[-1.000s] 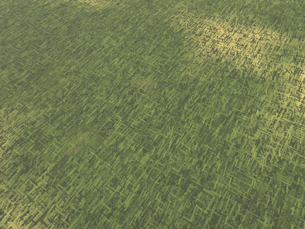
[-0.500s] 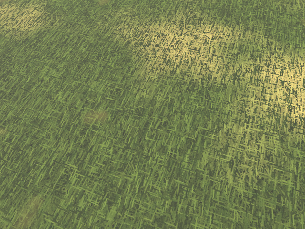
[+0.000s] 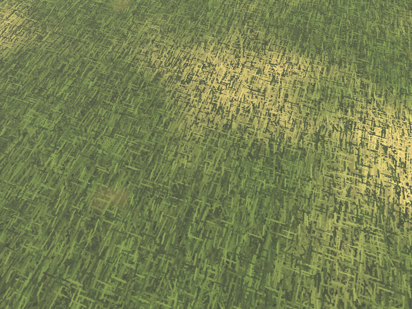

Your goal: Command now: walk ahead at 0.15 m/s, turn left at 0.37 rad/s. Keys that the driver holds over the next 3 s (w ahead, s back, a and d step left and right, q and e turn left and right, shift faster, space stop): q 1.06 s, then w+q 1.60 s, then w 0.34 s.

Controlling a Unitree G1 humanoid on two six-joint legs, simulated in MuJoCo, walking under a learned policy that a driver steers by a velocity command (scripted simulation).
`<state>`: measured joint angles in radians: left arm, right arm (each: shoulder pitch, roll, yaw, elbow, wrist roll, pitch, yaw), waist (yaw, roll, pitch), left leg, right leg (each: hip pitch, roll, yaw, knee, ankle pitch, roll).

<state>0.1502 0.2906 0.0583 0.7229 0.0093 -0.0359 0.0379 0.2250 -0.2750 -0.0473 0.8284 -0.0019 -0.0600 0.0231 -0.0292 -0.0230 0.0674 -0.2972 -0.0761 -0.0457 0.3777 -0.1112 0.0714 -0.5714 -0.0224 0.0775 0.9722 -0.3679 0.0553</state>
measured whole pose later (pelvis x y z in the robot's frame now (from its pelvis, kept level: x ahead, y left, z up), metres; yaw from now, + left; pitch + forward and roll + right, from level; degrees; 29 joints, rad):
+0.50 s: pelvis +0.08 -0.04 +0.00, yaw +18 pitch +2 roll +1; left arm 0.15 0.26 0.06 0.71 0.02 0.00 0.04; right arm 0.18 -0.34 -0.09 0.71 0.02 0.06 -0.02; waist 0.00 0.04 0.05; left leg -0.51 0.01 -0.04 0.99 -0.41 -0.11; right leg -0.26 -0.04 -0.05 0.42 -0.19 -0.01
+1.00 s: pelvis +0.06 +0.01 +0.00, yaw +35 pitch +2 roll -2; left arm 0.11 0.31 0.09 0.72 0.00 0.00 0.03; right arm 0.19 -0.31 -0.07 0.63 0.01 0.04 -0.03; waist -0.01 -0.01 0.04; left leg -0.30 -0.07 -0.15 0.47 -0.20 0.05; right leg -0.46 0.02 0.09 0.83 -0.35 0.08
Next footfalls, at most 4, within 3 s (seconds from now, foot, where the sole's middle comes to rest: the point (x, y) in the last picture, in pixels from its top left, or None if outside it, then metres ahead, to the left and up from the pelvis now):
0.24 right None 0.17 -0.14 -0.78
0.66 left None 0.06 0.11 -0.78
1.14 right None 0.19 -0.07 -0.78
1.62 left None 0.11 0.31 -0.78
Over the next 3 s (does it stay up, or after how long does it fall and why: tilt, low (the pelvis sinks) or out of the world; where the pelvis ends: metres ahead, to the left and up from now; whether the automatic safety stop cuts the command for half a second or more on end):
stays up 0.25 0.86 0.00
